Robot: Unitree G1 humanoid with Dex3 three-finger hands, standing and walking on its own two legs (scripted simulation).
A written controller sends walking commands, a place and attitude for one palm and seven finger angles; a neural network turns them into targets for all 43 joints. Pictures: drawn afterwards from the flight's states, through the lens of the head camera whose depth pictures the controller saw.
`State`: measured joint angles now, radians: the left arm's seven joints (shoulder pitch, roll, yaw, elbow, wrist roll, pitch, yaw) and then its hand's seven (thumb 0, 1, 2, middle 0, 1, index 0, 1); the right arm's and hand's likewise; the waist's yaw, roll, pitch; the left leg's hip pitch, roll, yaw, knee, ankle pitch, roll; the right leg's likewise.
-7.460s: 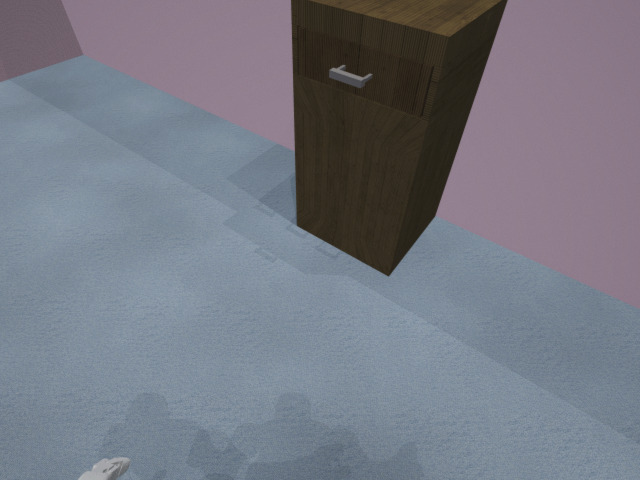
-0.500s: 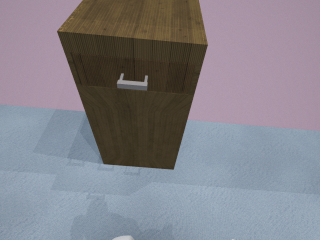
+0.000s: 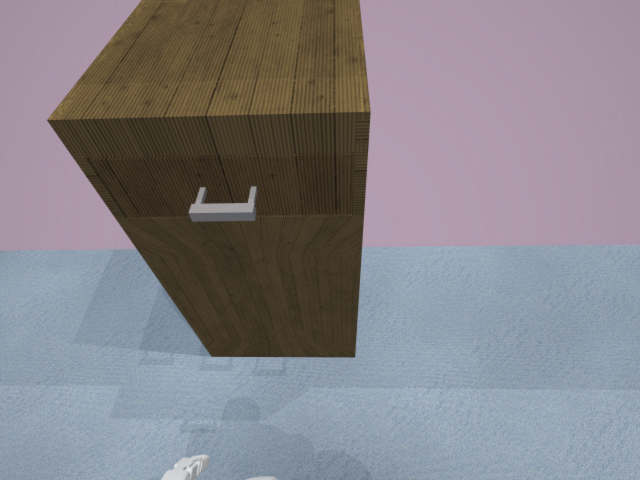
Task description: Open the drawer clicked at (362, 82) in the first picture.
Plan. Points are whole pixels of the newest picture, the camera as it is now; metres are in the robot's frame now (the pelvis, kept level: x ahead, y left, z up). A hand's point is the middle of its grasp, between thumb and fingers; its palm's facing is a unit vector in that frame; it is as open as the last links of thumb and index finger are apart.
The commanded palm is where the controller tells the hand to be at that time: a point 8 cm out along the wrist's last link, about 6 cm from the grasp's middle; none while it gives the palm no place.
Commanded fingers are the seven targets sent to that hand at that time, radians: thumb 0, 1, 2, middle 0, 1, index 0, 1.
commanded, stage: come to a stop and stand still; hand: left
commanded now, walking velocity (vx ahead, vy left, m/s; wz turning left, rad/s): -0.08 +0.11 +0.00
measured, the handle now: (225, 202) +0.53 +0.18 +0.00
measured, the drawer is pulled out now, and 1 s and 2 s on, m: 0.00 0.00 0.00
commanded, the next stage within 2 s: look again from close up in 1.10 s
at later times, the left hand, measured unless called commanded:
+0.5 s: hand out of the picture -0.05 +0.24 -0.17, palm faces +0.01 -0.98 -0.20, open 7.4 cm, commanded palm none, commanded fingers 0.00 0.90 0.90 -0.20 -0.30 -0.20 -0.30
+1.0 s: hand out of the picture +0.01 +0.16 -0.17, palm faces +0.03 -0.97 -0.23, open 7.1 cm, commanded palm none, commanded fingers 0.00 0.90 0.90 -0.20 -0.30 -0.20 -0.30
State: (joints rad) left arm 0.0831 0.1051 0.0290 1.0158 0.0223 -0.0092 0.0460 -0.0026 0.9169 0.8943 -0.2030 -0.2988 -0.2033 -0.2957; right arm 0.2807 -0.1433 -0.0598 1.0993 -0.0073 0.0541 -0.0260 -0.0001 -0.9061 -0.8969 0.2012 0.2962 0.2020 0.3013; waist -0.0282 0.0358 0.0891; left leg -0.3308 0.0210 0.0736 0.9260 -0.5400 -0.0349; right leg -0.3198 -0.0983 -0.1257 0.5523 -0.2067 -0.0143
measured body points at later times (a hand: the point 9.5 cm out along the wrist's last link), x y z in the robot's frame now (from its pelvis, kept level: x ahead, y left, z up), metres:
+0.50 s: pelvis -0.03 +0.04 +0.01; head -0.01 +0.06 +0.46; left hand -0.05 +0.29 -0.15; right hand -0.03 -0.18 -0.13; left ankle -0.05 +0.16 -0.73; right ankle -0.07 -0.08 -0.68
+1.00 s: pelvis -0.02 -0.02 +0.01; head -0.02 -0.03 +0.46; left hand +0.01 +0.21 -0.15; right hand -0.03 -0.23 -0.16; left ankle -0.04 +0.14 -0.73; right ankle -0.04 -0.09 -0.73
